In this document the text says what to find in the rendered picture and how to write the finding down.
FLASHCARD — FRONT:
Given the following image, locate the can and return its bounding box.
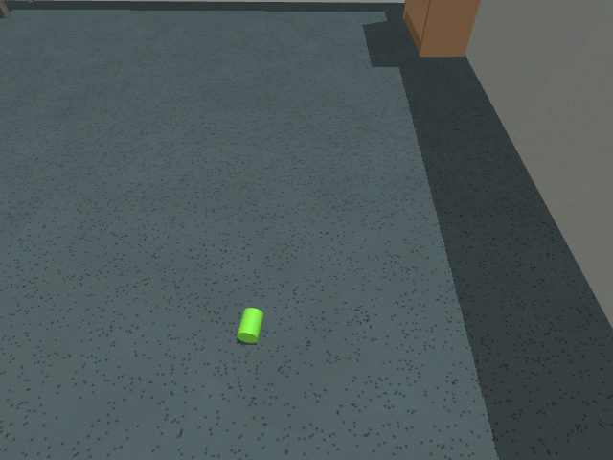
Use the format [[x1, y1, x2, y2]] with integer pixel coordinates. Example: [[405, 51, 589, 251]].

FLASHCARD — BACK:
[[237, 308, 264, 343]]

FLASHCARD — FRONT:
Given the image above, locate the bookshelf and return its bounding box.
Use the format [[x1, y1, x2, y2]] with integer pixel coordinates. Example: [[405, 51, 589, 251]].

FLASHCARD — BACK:
[[402, 0, 481, 57]]

